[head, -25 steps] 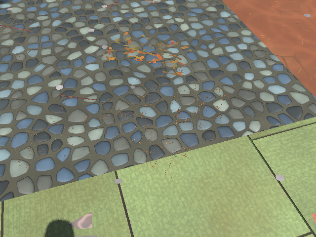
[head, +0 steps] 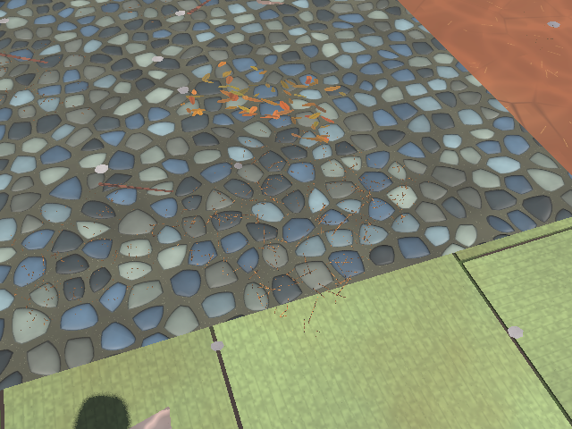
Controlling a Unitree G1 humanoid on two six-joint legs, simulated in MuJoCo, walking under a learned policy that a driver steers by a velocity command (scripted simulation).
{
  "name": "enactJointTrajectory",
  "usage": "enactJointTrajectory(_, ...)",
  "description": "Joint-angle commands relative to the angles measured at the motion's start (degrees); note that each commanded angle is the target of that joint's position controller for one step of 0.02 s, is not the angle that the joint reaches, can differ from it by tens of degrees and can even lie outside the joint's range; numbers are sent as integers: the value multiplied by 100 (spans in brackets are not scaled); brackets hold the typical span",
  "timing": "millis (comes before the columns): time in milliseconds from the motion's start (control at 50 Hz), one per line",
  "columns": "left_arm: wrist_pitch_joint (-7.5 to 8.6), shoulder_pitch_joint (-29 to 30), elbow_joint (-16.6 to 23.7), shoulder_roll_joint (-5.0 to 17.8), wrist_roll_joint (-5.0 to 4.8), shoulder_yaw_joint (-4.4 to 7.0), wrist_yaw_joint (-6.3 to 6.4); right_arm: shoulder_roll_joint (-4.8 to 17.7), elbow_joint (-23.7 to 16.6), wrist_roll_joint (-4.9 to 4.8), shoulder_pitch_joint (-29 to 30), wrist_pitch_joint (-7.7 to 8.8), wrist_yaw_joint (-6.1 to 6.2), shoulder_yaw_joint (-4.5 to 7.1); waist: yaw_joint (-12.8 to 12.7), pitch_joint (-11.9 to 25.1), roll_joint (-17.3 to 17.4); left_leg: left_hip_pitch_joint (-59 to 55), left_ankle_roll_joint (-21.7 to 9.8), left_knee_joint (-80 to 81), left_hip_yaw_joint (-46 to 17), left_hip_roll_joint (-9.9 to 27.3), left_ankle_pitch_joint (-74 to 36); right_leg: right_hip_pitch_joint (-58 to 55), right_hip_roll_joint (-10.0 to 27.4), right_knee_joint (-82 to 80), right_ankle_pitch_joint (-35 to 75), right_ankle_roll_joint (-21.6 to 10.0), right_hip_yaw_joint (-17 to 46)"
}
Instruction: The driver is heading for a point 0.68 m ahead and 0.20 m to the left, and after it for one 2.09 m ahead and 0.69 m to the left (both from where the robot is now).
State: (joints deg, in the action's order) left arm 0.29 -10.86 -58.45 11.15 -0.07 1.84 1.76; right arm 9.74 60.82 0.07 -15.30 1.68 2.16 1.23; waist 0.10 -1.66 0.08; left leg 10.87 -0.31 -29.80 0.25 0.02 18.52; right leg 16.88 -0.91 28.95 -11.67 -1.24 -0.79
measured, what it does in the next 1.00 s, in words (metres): walks ahead, turning left: right foot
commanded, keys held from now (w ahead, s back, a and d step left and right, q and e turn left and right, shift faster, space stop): shift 0.22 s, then w+shift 0.16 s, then w+q+shift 0.62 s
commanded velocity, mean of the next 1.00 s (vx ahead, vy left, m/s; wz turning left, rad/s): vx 0.55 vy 0.00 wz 0.40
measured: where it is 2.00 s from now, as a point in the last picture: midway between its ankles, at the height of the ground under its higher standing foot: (133, 235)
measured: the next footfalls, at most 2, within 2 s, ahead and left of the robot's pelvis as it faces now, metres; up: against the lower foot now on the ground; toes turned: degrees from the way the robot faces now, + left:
right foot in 0.56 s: +0.16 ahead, -0.19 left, +0.00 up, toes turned +3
left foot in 1.02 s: +0.51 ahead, +0.14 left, +0.00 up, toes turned +32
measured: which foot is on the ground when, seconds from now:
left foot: down 0.00-0.54, up 0.56-1.00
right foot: down 0.00-0.30, up 0.32-0.54, down 0.56-1.00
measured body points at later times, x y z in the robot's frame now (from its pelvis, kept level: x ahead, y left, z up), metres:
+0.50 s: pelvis +0.07 -0.03 +0.01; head +0.07 -0.04 +0.46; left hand +0.19 +0.23 -0.11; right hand +0.01 -0.28 -0.15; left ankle -0.03 +0.12 -0.73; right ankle +0.11 -0.17 -0.71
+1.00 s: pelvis +0.35 +0.00 -0.04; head +0.37 +0.02 +0.41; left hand +0.18 +0.21 -0.18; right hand +0.65 -0.11 -0.11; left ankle +0.48 +0.14 -0.71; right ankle +0.13 -0.19 -0.72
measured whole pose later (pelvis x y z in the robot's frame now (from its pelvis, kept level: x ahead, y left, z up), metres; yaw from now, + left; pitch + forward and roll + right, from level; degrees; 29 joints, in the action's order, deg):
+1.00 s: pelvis +0.35 +0.00 -0.04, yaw +26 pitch +1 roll -1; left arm 4.2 -26.6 -57.7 12.7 1.1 2.2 2.3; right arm 13.8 37.7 -3.2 -2.4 2.4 -5.1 3.5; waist -2.3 -1.6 0.8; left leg 40.7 -10.6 -47.8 9.0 1.3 4.7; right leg -16.9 3.6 21.9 -29.0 4.8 -21.2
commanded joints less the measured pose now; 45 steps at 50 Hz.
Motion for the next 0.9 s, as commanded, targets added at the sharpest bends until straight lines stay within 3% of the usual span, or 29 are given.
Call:
enactJointTrajectory(20,12,-114,106,521,-9,102,34,543,-58,1,-392,5,16,97,0,146,31,468,-166,572,-186,211,-1184,-707,265,-257,1172,-240,287)
enactJointTrajectory(220,-34,-5,-111,475,-11,127,65,478,46,9,-382,-20,32,97,-16,10,41,446,-152,706,-145,168,-940,-743,264,-332,943,-193,295)
enactJointTrajectory(240,-45,-210,-243,444,-33,136,63,497,165,-22,-627,-38,39,122,8,258,102,342,-261,758,-85,87,394,-787,72,-216,-527,-232,93)
enactJointTrajectory(260,-40,-271,-265,572,-104,197,55,688,155,-87,-704,-48,43,192,24,1,218,517,-475,831,-290,167,1967,-391,-40,-67,-2218,-289,19)
enactJointTrajectory(280,30,-32,-139,664,-144,225,35,837,114,-147,-887,-1,49,241,169,-409,262,571,-741,1122,-797,494,3134,356,42,73,-3054,-338,170)
enactJointTrajectory(300,173,513,139,554,-216,191,-5,1057,139,-201,-1201,110,47,304,408,-751,585,193,-1088,1729,-1681,1121,3611,1228,96,452,-2683,-287,99)
enactJointTrajectory(320,339,960,356,300,-287,123,-79,1308,111,-245,-1099,240,48,404,435,-1027,1164,-179,-1412,2382,-2714,1927,3326,1826,113,1254,-1229,-235,-191)
enactJointTrajectory(340,446,1160,430,463,-247,171,-134,1267,89,-147,-1084,338,38,424,484,-1053,1027,-507,-1567,2555,-3165,2320,2739,2416,410,1968,-1096,-296,122)
enactJointTrajectory(360,516,1124,454,529,-241,212,-175,1063,17,-81,-1008,426,11,379,380,-918,749,-906,-1518,2471,-3117,2327,2317,2903,582,2528,-1090,-343,289)
enactJointTrajectory(380,561,952,425,500,-241,218,-203,944,-87,-87,-864,473,-33,349,257,-724,601,-1130,-1383,2354,-2812,2176,2006,3081,694,2697,-991,-370,328)
enactJointTrajectory(420,681,950,466,490,-207,219,-232,870,-262,-209,-668,451,-91,324,176,-545,568,-657,-1078,2342,-2090,1683,1340,2151,674,1537,-764,-265,170)
enactJointTrajectory(480,758,519,330,403,-223,220,-288,1197,-504,-228,-400,343,-81,399,-161,-448,793,781,-1026,1993,-1412,1087,1122,33,102,460,-386,106,-435)
enactJointTrajectory(520,729,-404,70,641,-288,350,-219,1163,-693,-217,-252,343,-62,381,-632,-167,632,1668,-923,1322,-1358,851,793,-1578,-74,210,-44,235,-504)
enactJointTrajectory(540,728,-1411,-130,889,-311,467,-150,957,-877,-155,126,384,-81,316,-1212,250,403,2427,-694,91,-1106,541,150,-2861,270,90,-174,142,-94)
enactJointTrajectory(560,698,-2507,-266,1530,-202,596,-80,328,-1189,32,495,465,-139,163,-1584,910,-1130,3209,-372,-2539,-458,115,330,-3735,1619,-454,-1499,-71,1519)
enactJointTrajectory(580,794,-2410,-152,1622,58,512,-156,19,-1443,-319,20,599,-135,132,-1068,1184,-2137,4239,-419,-4203,-792,-264,939,-3741,2693,-1572,-2990,-841,4435)
enactJointTrajectory(600,841,-1589,4,1222,43,362,-199,336,-1539,-511,171,622,-156,155,-746,569,-1441,4929,-591,-5093,-1035,321,499,-3108,2892,-1859,-4002,-926,4491)
enactJointTrajectory(620,865,-1066,134,850,-56,250,-245,458,-1670,-451,433,585,-192,156,-633,75,-966,5189,-705,-5349,-920,525,-77,-2623,2691,-1785,-3313,-714,3619)
enactJointTrajectory(640,830,-735,154,755,-51,194,-285,391,-1607,-335,284,512,-206,159,-412,-58,-554,4931,-698,-5331,-884,741,-540,-2146,2402,-1741,-2315,-556,2663)
enactJointTrajectory(660,786,-554,132,647,2,159,-312,379,-1576,-277,164,435,-230,196,-225,-197,-575,4655,-695,-5066,-869,904,-832,-1746,2078,-1767,-1561,-376,1805)
enactJointTrajectory(700,739,-565,70,479,89,113,-294,385,-1580,-311,-8,226,-337,251,-79,-274,-627,4163,-631,-4949,-725,1010,-1170,-1257,1744,-1848,-656,-132,651)
enactJointTrajectory(760,733,-618,84,598,163,109,-206,427,-1868,-287,422,60,-370,288,-51,-632,-322,4329,-468,-4605,-620,924,-1681,-940,1607,-2114,151,-200,-227)
enactJointTrajectory(820,719,-849,155,715,187,108,-68,500,-2234,-240,1062,61,-410,280,-158,-930,-137,4447,-442,-3660,-230,785,-2147,-1081,1568,-2386,582,-225,-830)
enactJointTrajectory(880,679,-1141,240,938,132,149,12,488,-2530,-252,1666,134,-599,235,-289,-1022,20,4330,-675,-2577,256,727,-2337,-1742,1594,-2330,1446,-54,-1342)
enactJointTrajectory(900,653,-1088,321,1067,117,169,31,484,-2620,-254,1767,166,-671,226,-208,-988,-24,3943,-797,-2176,523,598,-2247,-1819,1568,-2168,2484,32,-1568)
Keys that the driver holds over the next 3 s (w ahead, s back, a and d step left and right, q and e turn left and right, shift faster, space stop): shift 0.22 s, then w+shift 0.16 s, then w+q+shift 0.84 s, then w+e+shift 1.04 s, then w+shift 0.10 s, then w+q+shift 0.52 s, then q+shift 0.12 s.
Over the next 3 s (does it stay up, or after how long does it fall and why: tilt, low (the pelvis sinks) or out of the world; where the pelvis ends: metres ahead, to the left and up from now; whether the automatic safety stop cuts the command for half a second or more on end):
stays up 2.01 0.55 -0.02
